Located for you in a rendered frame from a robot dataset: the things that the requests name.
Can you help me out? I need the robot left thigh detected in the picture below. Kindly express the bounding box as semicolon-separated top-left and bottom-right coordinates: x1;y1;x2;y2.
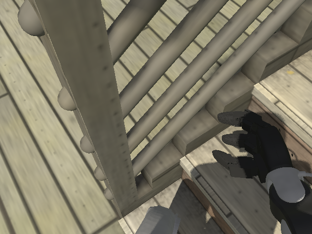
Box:
136;205;181;234

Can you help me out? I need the right robot hand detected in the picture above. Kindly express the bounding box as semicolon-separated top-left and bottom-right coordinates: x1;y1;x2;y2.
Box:
212;109;293;183

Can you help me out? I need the robot right forearm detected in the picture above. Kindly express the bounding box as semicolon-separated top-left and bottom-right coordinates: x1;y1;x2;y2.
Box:
265;167;312;234

